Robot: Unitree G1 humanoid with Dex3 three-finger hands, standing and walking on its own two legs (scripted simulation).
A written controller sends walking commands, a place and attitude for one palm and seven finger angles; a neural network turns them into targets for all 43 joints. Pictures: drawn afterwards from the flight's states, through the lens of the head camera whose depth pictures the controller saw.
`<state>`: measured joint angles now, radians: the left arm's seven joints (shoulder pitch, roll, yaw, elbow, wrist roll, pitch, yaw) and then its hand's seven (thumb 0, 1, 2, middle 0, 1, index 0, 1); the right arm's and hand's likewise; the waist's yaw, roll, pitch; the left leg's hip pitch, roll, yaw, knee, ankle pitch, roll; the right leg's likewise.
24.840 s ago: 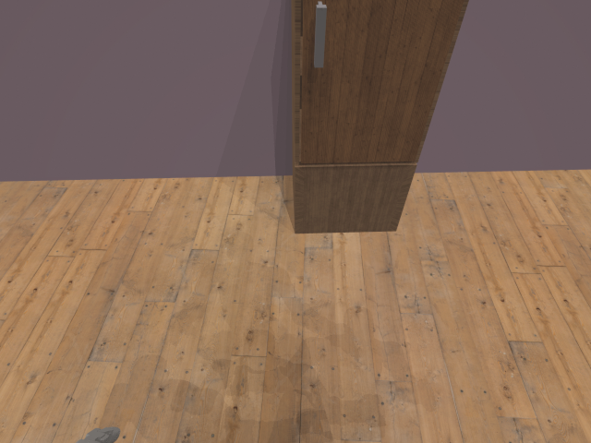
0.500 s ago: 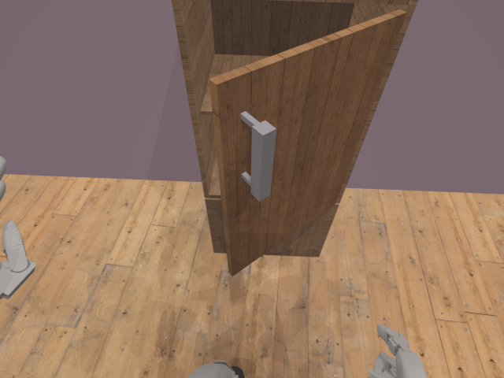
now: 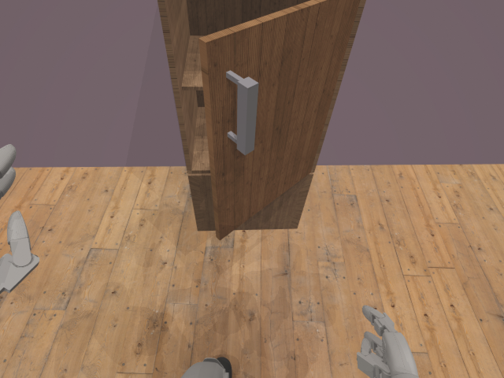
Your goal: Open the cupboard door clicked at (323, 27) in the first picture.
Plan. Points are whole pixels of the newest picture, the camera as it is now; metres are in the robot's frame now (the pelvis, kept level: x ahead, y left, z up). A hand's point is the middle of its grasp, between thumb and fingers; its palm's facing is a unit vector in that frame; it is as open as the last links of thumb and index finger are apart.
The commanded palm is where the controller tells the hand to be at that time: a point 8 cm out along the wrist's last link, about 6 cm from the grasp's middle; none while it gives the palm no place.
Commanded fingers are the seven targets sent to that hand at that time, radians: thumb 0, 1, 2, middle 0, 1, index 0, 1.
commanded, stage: stop stepping back and stand still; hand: left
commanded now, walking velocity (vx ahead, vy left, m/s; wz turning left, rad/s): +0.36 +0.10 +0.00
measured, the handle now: (239, 113) +0.54 +0.08 +0.12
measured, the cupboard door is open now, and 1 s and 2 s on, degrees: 40 40 40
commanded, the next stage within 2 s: let the arm hang, fingers relaxed in 0.70 s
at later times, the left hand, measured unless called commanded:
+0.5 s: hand out of the picture +0.14 +0.28 +0.18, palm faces +0.49 -0.78 -0.40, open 7.4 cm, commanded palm +0.09 +0.32 +0.19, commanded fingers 0.00 0.90 0.90 -0.20 -0.30 -0.20 -0.30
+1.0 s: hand out of the picture +0.10 +0.25 -0.11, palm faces +0.11 -0.94 -0.31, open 7.4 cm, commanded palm none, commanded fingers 0.00 0.90 0.90 -0.20 -0.30 -0.20 -0.30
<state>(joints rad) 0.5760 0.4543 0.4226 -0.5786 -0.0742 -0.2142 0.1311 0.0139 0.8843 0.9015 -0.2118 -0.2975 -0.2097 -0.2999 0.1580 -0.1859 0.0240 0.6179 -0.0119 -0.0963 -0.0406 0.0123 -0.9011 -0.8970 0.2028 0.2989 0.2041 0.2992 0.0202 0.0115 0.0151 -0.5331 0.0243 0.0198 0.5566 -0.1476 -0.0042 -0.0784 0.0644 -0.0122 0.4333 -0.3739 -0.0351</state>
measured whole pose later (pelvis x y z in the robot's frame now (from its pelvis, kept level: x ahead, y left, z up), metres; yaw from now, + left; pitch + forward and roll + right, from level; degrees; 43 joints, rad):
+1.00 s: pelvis -0.05 +0.03 -0.01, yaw +3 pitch +0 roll +0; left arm 0.23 0.22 0.08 0.59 0.03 0.05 0.01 0.01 0.90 0.90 -0.20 -0.29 -0.19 -0.30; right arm 0.17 -0.25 -0.01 0.87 -0.03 0.00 0.00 0.01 -0.91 -0.90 0.20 0.30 0.20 0.30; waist -0.02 0.04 -0.02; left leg -0.35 -0.02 0.00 0.67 -0.32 0.02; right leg -0.28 0.00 -0.07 0.67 -0.39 -0.03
